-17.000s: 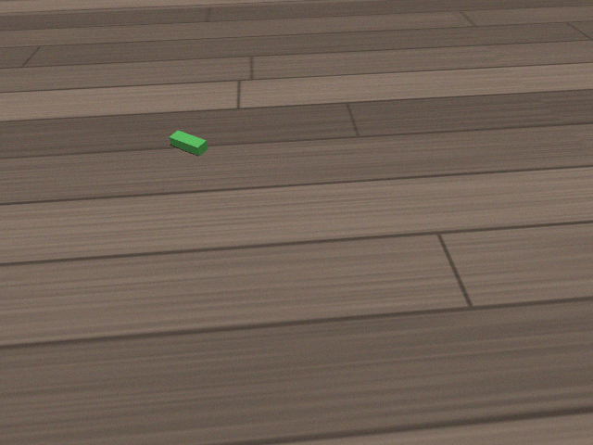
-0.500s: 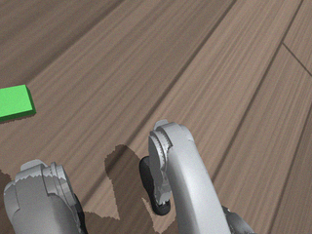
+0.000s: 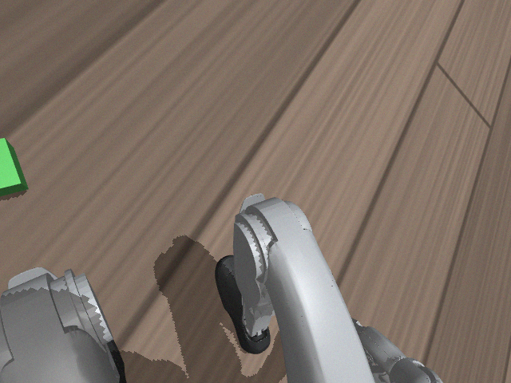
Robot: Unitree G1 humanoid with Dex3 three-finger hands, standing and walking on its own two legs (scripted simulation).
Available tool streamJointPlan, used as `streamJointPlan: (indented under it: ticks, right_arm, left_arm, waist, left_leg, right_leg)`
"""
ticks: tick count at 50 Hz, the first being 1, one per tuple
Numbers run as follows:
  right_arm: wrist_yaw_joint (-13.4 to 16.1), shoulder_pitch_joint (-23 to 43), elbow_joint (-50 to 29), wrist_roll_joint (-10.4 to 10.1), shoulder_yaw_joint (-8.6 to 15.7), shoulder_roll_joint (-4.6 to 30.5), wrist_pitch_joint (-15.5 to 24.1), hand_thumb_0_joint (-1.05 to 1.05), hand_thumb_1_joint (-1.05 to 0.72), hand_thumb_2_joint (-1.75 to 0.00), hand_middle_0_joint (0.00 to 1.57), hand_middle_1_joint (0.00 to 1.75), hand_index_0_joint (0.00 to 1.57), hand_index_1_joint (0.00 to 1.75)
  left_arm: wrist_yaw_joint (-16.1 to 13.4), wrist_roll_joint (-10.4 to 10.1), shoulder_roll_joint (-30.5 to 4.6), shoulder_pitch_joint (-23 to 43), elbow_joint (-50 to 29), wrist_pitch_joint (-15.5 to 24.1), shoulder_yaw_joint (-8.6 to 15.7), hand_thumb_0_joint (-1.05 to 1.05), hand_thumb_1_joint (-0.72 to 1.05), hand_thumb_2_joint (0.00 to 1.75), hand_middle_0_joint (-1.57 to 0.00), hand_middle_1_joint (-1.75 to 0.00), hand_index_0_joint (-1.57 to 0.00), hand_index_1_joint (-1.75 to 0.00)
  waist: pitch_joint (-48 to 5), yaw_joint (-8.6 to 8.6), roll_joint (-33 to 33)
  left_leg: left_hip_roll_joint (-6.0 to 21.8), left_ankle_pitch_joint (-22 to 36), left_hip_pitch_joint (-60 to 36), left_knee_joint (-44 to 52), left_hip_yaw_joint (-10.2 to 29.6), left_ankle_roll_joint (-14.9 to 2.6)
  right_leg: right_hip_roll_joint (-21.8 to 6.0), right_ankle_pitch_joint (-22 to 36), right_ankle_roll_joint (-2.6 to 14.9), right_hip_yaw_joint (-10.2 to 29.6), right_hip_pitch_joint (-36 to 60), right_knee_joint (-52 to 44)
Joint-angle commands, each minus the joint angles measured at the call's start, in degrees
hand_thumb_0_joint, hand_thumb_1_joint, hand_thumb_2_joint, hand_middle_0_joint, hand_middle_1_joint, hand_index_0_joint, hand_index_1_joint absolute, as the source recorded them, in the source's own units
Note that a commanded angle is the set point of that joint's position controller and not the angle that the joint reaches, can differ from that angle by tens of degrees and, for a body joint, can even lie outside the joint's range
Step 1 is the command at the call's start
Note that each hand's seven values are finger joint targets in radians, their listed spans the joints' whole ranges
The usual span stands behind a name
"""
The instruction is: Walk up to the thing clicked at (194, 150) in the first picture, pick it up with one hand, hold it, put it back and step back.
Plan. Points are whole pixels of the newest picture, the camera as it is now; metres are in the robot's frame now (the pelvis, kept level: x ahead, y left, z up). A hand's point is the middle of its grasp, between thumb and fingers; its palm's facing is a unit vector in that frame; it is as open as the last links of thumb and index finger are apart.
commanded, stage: rest palm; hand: left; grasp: from above
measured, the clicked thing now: out of the picture +0.45 +0.32 -0.27
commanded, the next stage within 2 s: close in 0.18 s
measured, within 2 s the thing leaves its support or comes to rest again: neither
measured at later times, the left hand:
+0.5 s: hand out of the picture +0.44 +0.31 -0.24, palm faces -0.45 -0.11 -0.88, open 13.4 cm
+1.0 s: hand out of the picture +0.44 +0.32 -0.25, palm faces -0.47 -0.13 -0.87, open 11.8 cm
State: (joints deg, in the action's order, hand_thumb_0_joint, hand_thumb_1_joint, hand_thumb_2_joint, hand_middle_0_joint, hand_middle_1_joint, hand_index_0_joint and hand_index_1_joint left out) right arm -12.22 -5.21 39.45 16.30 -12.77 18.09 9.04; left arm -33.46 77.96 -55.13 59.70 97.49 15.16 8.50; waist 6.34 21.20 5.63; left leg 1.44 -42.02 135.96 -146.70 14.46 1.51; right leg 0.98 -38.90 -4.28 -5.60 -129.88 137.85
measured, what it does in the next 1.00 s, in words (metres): stands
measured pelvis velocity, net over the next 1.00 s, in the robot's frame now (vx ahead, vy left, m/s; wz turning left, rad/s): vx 0.00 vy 0.00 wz -0.02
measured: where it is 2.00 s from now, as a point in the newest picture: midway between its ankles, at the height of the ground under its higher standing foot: (186, 356)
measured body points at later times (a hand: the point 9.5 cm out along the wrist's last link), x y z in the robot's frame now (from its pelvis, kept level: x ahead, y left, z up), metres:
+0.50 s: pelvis +0.00 +0.00 +0.00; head +0.27 +0.12 +0.34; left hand +0.46 +0.31 -0.19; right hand +0.05 -0.26 -0.06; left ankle +0.06 +0.13 -0.26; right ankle +0.11 -0.13 -0.26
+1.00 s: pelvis +0.00 +0.00 +0.00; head +0.27 +0.12 +0.33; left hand +0.46 +0.32 -0.20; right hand +0.05 -0.26 -0.06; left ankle +0.06 +0.13 -0.26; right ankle +0.11 -0.13 -0.26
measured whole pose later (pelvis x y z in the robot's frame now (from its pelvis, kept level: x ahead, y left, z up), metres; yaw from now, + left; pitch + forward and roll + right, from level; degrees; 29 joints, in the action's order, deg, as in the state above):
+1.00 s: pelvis +0.00 +0.00 +0.00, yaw -1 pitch +28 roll -14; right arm -15.4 -4.6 39.9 16.7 -15.0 19.7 12.9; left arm -34.0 75.7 -57.3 59.2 98.6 15.1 7.1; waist 9.3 21.5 7.1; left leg 1.3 -42.4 135.4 -148.4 16.0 1.1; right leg 1.5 -38.7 -4.8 -6.8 -128.3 137.9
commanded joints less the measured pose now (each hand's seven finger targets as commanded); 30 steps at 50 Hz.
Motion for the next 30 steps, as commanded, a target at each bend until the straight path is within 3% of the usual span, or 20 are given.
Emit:
streamJointPlan:
  ticks: [1,5,6,7,14,17,19,21,22,23,25,26,27,30]
  right_arm:
    - [-0.31,-11.62,1.15,0.09,5.23,18.12,0.43,0.0,-0.9,-0.9,0.2,0.3,0.2,0.3]
    - [-0.53,-11.67,1.1,0.17,5.43,18.52,0.41,0.0,-0.9,-0.9,0.2,0.3,0.2,0.3]
    - [-0.75,-10.83,0.8,0.24,5.24,18.17,0.66,0.0,-0.9,-0.9,0.2,0.3,0.2,0.3]
    - [-0.7,-11.57,1.75,0.21,5.14,18.37,0.56,0.0,-0.9,-0.9,0.2,0.3,0.2,0.3]
    - [-1.19,-11.25,1.55,0.18,4.94,18.79,0.77,0.0,-0.9,-0.9,0.2,0.3,0.2,0.3]
    - [-1.43,-11.16,1.57,0.42,4.19,18.67,1.09,0.0,-0.89,-0.9,0.2,0.3,0.2,0.3]
    - [-1.51,-10.14,1.14,0.31,4.27,18.94,1.51,0.0,-0.89,-0.9,0.2,0.3,0.2,0.3]
    - [-1.44,-10.41,1.29,0.44,4.16,19.65,1.7,0.0,-0.89,-0.9,0.2,0.3,0.2,0.3]
    - [-1.67,-10.24,0.71,0.58,3.75,19.23,1.84,0.0,-0.89,-0.9,0.2,0.3,0.2,0.3]
    - [-1.71,-9.89,1.5,0.74,4.0,19.64,1.82,0.0,-0.89,-0.9,0.2,0.3,0.2,0.3]
    - [-1.73,-9.34,1.06,0.79,3.64,19.63,2.28,0.0,-0.89,-0.9,0.2,0.3,0.2,0.3]
    - [-1.61,-9.33,1.18,0.71,3.58,20.03,2.28,0.0,-0.89,-0.9,0.2,0.3,0.2,0.3]
    - [-1.89,-9.14,0.81,0.78,3.55,20.06,2.68,0.0,-0.89,-0.9,0.2,0.3,0.2,0.3]
    - [-2.16,-8.45,0.74,0.81,3.55,20.49,3.43,0.0,-0.89,-0.9,0.2,0.3,0.2,0.3]
  left_arm:
    - [-1.76,-1.8,-12.99,14.67,-6.21,-0.39,0.1,0.0,-0.52,1.01,-0.07,-1.0,-0.06,-1.0]
    - [-1.4,-1.55,-13.34,13.58,-6.26,0.39,0.09,0.0,-0.53,1.01,-0.07,-1.0,-0.06,-1.01]
    - [-1.11,-1.57,-11.87,13.84,-5.8,0.54,-1.31,0.0,-0.52,1.01,-0.07,-1.01,-0.06,-1.01]
    - [-1.5,-1.98,-14.56,13.69,-6.17,0.92,0.79,0.0,-0.52,1.02,-0.07,-1.01,-0.07,-1.01]
    - [-2.59,-1.85,-13.04,13.86,-6.43,1.72,-0.45,0.0,-0.53,1.01,-0.06,-0.99,-0.05,-1.0]
    - [-3.17,-1.06,-13.88,12.77,-5.02,1.61,-0.4,0.0,-0.41,0.97,-0.12,-1.01,-0.13,-1.0]
    - [-3.66,-1.41,-12.11,14.35,-5.71,1.66,-1.86,0.0,-0.38,0.95,-0.14,-0.99,-0.15,-0.98]
    - [-4.35,-1.07,-14.09,13.36,-5.17,1.55,-1.01,0.0,-0.36,0.93,-0.15,-0.99,-0.16,-0.98]
    - [-4.37,-0.6,-12.12,13.02,-3.32,1.18,-2.39,0.0,-0.35,0.9,-0.14,-0.99,-0.16,-0.97]
    - [-4.87,-0.63,-14.18,12.8,-3.39,1.12,-1.02,0.0,-0.33,0.88,-0.16,-0.99,-0.18,-0.97]
    - [-5.37,-1.05,-12.99,13.53,-3.86,0.75,-1.86,0.0,-0.32,0.9,-0.17,-0.98,-0.19,-0.95]
    - [-6.0,-1.0,-14.82,13.0,-3.12,0.52,-0.55,0.0,-0.31,0.9,-0.18,-0.99,-0.2,-0.97]
    - [-5.84,-0.54,-13.36,13.49,-3.48,0.23,-1.89,0.0,-0.29,0.88,-0.18,-0.98,-0.21,-0.95]
    - [-6.16,-1.31,-13.72,13.46,-3.56,-0.48,-1.55,0.0,-0.27,0.84,-0.21,-0.92,-0.23,-0.9]
  waist:
    - [-36.57,2.02,-27.35]
    - [-37.15,2.04,-28.43]
    - [-36.04,2.24,-28.28]
    - [-36.7,1.98,-27.72]
    - [-36.28,2.42,-27.64]
    - [-35.26,2.47,-27.08]
    - [-35.29,2.49,-27.16]
    - [-35.55,2.26,-28.22]
    - [-34.79,2.7,-28.02]
    - [-34.68,2.23,-28.01]
    - [-34.87,2.26,-27.67]
    - [-34.77,2.33,-27.53]
    - [-33.99,2.69,-27.29]
    - [-33.45,2.67,-27.03]
  left_leg:
    - [0.1,14.0,-29.57,14.55,-7.8,-2.18]
    - [0.24,14.9,-31.34,14.81,-7.38,-1.73]
    - [0.25,14.21,-30.91,14.04,-7.56,-1.8]
    - [0.45,14.08,-30.24,13.94,-7.34,-2.03]
    - [0.5,14.94,-30.26,14.0,-7.11,-1.97]
    - [0.5,15.05,-29.87,13.18,-7.28,-2.06]
    - [0.48,14.7,-30.17,13.52,-7.12,-1.93]
    - [0.54,14.04,-30.33,14.14,-6.99,-1.85]
    - [0.53,13.87,-30.68,14.29,-6.96,-1.65]
    - [0.69,13.47,-30.22,14.35,-6.77,-1.65]
    - [0.58,13.21,-29.6,14.36,-6.77,-1.8]
    - [0.72,13.17,-29.12,14.33,-6.67,-1.92]
    - [0.49,12.94,-29.14,14.04,-6.73,-1.78]
    - [0.64,12.23,-29.21,14.35,-6.44,-1.78]
  right_leg:
    - [2.35,16.14,4.96,-8.34,19.57,-11.46]
    - [2.34,16.45,5.06,-8.73,19.9,-10.81]
    - [2.31,16.15,4.98,-8.63,18.96,-10.74]
    - [2.52,16.18,4.87,-8.68,20.39,-11.4]
    - [2.79,17.04,4.84,-8.82,20.68,-11.21]
    - [2.77,17.35,4.66,-8.66,20.95,-10.74]
    - [2.87,16.88,4.73,-9.0,20.13,-10.95]
    - [3.01,16.11,4.9,-9.05,20.48,-11.26]
    - [2.98,15.97,4.96,-9.38,19.75,-10.53]
    - [3.19,15.5,4.94,-9.6,19.68,-10.73]
    - [3.23,15.3,4.91,-9.41,20.13,-11.28]
    - [3.39,15.65,4.93,-9.28,20.83,-11.41]
    - [2.92,15.36,4.82,-9.45,19.59,-10.59]
    - [3.16,14.51,4.77,-9.76,19.1,-11.11]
